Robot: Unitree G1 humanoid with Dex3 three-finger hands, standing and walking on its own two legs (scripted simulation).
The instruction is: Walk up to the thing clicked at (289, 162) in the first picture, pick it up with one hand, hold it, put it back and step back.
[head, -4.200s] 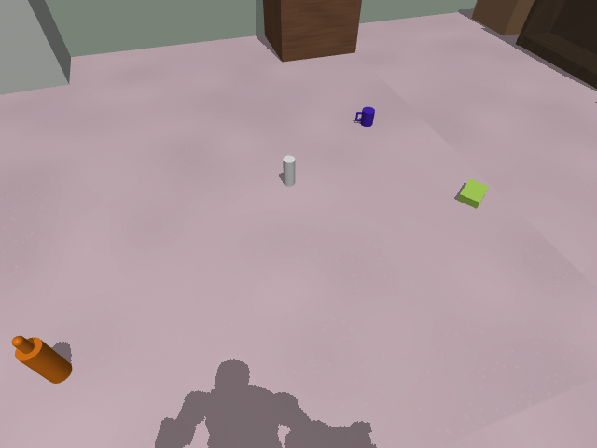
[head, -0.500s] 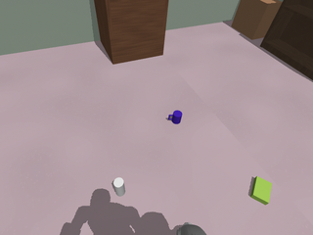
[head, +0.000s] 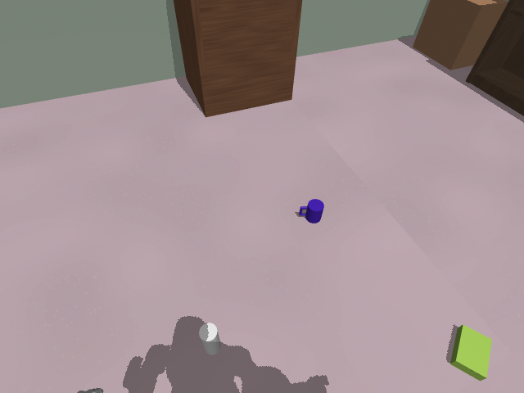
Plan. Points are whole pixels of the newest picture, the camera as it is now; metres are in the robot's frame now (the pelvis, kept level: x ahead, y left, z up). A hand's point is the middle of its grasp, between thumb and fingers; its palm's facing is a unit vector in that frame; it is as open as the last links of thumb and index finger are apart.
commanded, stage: walk up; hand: left
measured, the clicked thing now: (210, 339) +0.41 +0.19 -0.68
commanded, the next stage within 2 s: stand in 1.32 s
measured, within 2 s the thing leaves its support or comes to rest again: neither
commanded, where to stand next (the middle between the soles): +0.07 -0.01 m, yaw +0 degrees
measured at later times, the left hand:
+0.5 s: hand out of the picture +0.10 +0.25 -0.13, palm faces +0.02 -0.94 -0.33, open 7.4 cm
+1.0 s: hand out of the picture +0.12 +0.23 -0.13, palm faces -0.01 -0.95 -0.32, open 7.4 cm
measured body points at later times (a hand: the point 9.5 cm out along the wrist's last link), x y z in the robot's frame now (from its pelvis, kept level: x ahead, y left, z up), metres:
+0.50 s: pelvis +0.03 +0.00 +0.03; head +0.04 +0.00 +0.48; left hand +0.10 +0.30 -0.11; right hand +0.17 -0.30 -0.09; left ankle +0.05 +0.11 -0.72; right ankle +0.05 -0.14 -0.72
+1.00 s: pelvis +0.04 -0.02 +0.03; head +0.06 -0.01 +0.48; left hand +0.12 +0.28 -0.11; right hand +0.11 -0.32 -0.10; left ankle +0.05 +0.11 -0.72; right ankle +0.05 -0.14 -0.72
